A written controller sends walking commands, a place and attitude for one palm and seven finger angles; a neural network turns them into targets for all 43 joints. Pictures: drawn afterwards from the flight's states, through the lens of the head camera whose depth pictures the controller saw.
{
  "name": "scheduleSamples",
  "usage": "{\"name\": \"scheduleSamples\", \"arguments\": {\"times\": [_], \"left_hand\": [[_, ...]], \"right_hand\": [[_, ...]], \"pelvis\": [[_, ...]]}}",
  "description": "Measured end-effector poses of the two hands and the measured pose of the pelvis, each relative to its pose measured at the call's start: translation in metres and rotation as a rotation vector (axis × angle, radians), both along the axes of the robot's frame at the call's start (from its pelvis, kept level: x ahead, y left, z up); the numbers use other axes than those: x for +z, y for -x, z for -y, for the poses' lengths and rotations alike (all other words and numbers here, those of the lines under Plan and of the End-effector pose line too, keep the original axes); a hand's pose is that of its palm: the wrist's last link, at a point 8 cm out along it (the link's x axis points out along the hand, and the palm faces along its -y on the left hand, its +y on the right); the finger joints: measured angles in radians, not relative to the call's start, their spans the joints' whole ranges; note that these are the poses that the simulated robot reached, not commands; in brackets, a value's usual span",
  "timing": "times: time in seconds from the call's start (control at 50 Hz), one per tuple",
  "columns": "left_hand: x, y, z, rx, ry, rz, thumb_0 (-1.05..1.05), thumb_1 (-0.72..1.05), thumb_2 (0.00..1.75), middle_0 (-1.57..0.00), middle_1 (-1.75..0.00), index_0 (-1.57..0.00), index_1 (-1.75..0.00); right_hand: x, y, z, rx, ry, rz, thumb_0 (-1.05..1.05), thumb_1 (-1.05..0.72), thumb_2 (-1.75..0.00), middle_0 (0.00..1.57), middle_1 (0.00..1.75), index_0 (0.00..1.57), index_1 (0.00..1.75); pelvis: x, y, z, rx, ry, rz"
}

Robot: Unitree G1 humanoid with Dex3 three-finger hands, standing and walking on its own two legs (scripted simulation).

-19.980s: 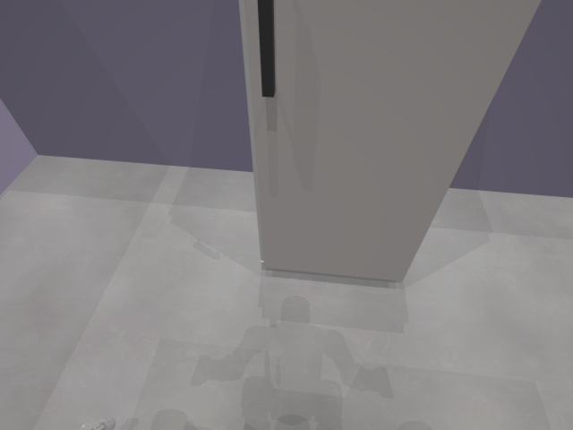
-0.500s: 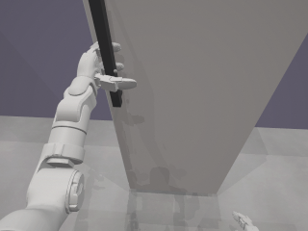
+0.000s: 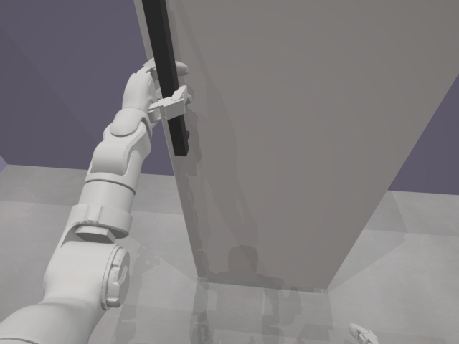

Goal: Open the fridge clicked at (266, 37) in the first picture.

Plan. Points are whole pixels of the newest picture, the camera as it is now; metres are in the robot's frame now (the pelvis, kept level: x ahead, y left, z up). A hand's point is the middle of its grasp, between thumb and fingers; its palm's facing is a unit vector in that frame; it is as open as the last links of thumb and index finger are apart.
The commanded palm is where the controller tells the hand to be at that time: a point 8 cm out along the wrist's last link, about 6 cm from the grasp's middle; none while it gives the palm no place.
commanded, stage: grip the handle and tug to test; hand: left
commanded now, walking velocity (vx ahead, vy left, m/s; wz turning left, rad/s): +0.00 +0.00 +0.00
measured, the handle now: (171, 70) +0.49 +0.14 +0.26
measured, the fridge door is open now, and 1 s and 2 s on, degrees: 0 0 20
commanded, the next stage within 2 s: pull the door a little, standing still in 0.68 s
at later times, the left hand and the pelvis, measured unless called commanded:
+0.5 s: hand (179, 102) +0.43 +0.12 +0.23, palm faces +0.00 -1.00 -0.02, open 5.9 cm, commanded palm +0.40 +0.16 +0.23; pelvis +0.00 +0.00 +0.00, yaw +0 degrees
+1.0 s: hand (178, 103) +0.43 +0.12 +0.23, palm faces -0.03 -1.00 -0.01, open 6.0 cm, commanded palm +0.38 +0.17 +0.23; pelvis +0.03 +0.00 +0.00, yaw -2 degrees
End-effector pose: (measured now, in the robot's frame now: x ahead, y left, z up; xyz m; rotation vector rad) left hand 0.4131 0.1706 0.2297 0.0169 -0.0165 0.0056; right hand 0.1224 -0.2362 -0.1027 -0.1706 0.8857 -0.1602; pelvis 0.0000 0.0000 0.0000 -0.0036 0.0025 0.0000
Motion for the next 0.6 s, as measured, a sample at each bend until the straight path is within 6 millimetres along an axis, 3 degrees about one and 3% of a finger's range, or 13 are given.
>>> {"name": "scheduleSamples", "arguments": {"times": [0.42,0.6], "left_hand": [[-0.0003,0.0003,0.0002,-0.007,-0.002,0.005,0.01,0.7,0.78,-0.38,-1.39,-0.34,-1.4],[-0.0008,0.0006,-0.0001,-0.016,0.002,0.012,0.01,0.7,0.77,-0.37,-1.39,-0.33,-1.4]], "right_hand": [[0.0011,0.0013,0.0057,-0.01,-0.003,0.018,0.01,-0.9,-0.9,0.2,0.3,0.2,0.3],[0.0035,-0.0075,0.0057,-0.02,-0.015,0.035,0.01,-0.9,-0.9,0.2,0.3,0.2,0.3]], "pelvis": [[0.0,0.0011,0.0039,-0.004,-0.001,0.001],[0.0004,-0.0048,0.0039,-0.016,-0.003,-0.001]]}}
